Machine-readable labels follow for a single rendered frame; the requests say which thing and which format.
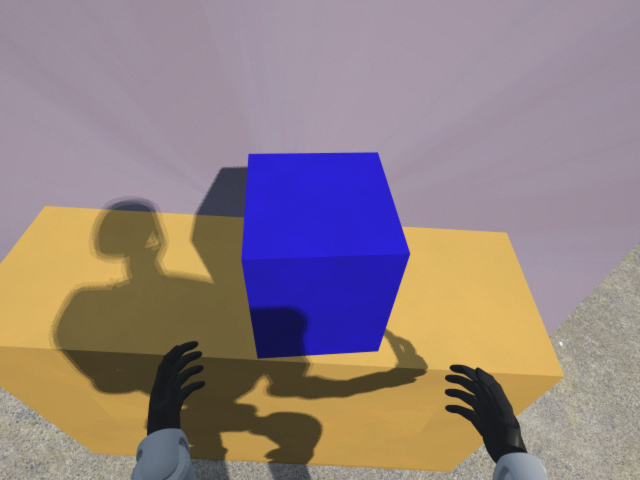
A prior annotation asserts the carton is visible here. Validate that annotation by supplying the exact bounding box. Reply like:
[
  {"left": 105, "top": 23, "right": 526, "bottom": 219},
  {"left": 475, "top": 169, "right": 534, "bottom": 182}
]
[{"left": 241, "top": 152, "right": 410, "bottom": 359}]

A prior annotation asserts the robot right hand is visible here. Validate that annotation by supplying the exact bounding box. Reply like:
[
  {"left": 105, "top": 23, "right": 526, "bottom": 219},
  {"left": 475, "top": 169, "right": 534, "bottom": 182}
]
[{"left": 445, "top": 365, "right": 528, "bottom": 464}]

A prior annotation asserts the pedestal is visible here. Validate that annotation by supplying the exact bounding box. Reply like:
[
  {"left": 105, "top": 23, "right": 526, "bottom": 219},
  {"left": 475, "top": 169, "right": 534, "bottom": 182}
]
[{"left": 0, "top": 206, "right": 565, "bottom": 472}]

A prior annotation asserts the right robot forearm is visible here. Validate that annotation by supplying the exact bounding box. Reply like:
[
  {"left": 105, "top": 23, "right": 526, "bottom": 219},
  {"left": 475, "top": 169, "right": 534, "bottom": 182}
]
[{"left": 493, "top": 452, "right": 550, "bottom": 480}]

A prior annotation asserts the robot left hand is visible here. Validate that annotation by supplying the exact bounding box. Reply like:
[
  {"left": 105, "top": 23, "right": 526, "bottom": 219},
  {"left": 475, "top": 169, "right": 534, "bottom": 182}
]
[{"left": 147, "top": 341, "right": 205, "bottom": 436}]

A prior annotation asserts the left robot forearm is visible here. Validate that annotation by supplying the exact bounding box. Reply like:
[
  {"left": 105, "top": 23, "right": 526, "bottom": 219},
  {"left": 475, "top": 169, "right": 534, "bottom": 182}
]
[{"left": 131, "top": 428, "right": 196, "bottom": 480}]

